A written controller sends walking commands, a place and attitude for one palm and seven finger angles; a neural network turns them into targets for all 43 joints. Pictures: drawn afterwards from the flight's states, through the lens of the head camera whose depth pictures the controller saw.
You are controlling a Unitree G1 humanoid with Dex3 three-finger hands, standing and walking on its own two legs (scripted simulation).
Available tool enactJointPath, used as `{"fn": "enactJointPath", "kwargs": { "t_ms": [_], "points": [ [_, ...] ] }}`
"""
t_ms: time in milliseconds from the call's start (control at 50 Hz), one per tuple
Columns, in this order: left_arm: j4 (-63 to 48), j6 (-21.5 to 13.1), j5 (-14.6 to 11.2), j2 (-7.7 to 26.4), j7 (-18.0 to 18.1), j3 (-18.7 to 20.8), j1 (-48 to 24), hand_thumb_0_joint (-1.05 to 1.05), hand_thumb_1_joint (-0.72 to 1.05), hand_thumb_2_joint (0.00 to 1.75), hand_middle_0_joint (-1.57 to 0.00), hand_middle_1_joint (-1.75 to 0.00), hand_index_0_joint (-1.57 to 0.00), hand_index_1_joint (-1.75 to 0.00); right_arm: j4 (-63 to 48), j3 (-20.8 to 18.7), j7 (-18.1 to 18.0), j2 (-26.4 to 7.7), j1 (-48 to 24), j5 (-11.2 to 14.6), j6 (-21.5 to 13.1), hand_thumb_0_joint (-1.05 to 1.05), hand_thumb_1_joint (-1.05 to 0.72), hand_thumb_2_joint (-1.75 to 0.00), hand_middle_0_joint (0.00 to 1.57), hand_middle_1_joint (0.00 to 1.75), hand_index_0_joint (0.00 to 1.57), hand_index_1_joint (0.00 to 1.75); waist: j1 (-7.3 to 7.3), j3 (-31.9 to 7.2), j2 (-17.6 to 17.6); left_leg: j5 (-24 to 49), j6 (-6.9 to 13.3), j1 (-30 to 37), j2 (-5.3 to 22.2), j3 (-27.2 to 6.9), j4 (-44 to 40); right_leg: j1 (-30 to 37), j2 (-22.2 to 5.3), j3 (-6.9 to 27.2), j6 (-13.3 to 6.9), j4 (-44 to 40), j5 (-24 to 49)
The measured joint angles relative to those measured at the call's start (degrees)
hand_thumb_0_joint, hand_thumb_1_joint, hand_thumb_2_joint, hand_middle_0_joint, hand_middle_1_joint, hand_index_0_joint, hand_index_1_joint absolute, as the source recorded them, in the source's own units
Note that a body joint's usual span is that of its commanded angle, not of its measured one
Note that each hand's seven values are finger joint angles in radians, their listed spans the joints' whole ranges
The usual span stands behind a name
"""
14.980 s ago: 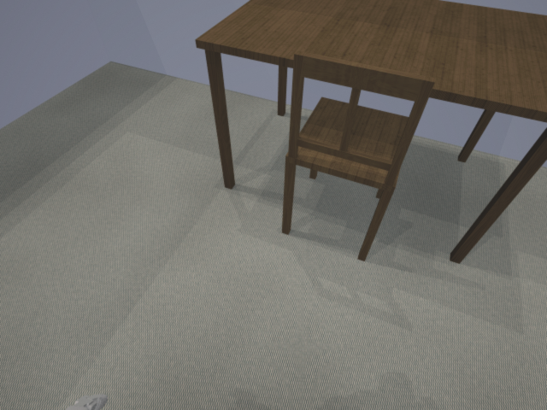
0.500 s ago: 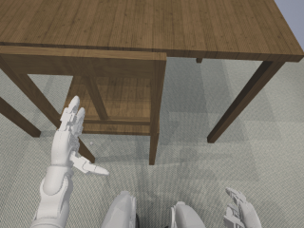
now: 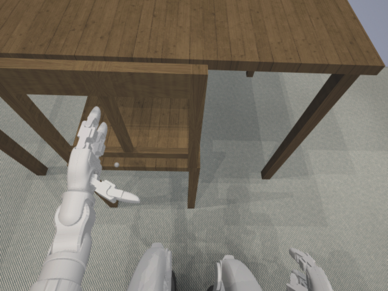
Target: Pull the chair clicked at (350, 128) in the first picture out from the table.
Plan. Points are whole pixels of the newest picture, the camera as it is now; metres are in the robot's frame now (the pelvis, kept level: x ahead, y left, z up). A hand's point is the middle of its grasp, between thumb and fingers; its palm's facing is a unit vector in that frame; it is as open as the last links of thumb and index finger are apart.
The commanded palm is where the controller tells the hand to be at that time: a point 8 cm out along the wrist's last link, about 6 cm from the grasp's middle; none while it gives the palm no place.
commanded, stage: push the fingers through the gap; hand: left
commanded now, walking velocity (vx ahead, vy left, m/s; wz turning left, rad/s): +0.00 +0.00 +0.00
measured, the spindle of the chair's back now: (118, 126) +0.46 +0.19 +0.01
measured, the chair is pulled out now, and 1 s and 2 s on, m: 0.00 0.00 0.00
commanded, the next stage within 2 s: hook a spindle and tug to test in 1.18 s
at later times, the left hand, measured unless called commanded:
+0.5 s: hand (119, 146) +0.39 +0.17 +0.03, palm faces +0.03 -1.00 -0.03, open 16.9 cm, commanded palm +0.37 +0.21 +0.03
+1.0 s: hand (123, 132) +0.43 +0.17 +0.03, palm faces +0.04 -1.00 -0.03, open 16.9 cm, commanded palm +0.40 +0.22 +0.03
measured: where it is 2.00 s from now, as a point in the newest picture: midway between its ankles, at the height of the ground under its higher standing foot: outside the picture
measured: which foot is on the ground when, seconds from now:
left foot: down 0.00-1.00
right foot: down 0.00-1.00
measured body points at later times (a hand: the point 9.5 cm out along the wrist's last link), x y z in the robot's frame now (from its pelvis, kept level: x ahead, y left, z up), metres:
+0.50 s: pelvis +0.00 +0.00 +0.00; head +0.11 +0.01 +0.44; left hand +0.38 +0.22 +0.03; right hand +0.11 -0.26 -0.12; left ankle +0.05 +0.09 -0.62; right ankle +0.00 -0.09 -0.62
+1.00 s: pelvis +0.00 +0.00 +0.00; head +0.13 +0.01 +0.43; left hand +0.42 +0.22 +0.03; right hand +0.07 -0.26 -0.12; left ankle +0.05 +0.09 -0.62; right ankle +0.00 -0.09 -0.62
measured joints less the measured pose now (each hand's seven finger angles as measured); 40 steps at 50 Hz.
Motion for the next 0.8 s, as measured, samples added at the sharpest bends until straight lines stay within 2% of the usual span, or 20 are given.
{"fn": "enactJointPath", "kwargs": {
  "t_ms": [280,560,800],
  "points": [
    [6.4,-2.0,0.9,0.3,0.6,1.5,-5.0,-0.01,-0.5,0.3,-0.06,-0.08,-0.06,-0.08,1.2,-0.3,0.3,-0.3,1.0,-0.2,0.9,0.01,-0.91,-0.89,0.2,0.3,0.21,0.3,-0.7,-0.1,-0.2,0.2,0.0,-0.2,0.1,0.2,-0.3,-0.3,0.1,0.3,0.0,-0.1,0.2],
    [14.4,-2.4,1.7,1.2,0.5,3.0,-12.9,-0.01,-0.5,0.3,-0.06,-0.08,-0.06,-0.08,2.0,-0.2,0.5,-0.3,1.6,-0.3,1.8,0.0,-0.91,-0.89,0.2,0.29,0.21,0.3,-1.4,0.0,0.1,0.5,0.1,-1.0,0.1,0.2,-0.4,-1.2,0.1,0.3,0.1,-0.2,0.6],
    [21.3,-3.0,2.6,3.3,0.6,6.0,-19.6,-0.01,-0.5,0.3,-0.06,-0.08,-0.07,-0.08,2.6,0.0,0.7,-0.3,2.6,-0.6,3.0,0.0,-0.91,-0.89,0.2,0.29,0.21,0.3,-2.65,0.1,0.1,0.4,0.1,-2.5,0.3,0.2,0.3,-2.7,0.3,0.3,0.0,0.4,0.5]
  ]
}}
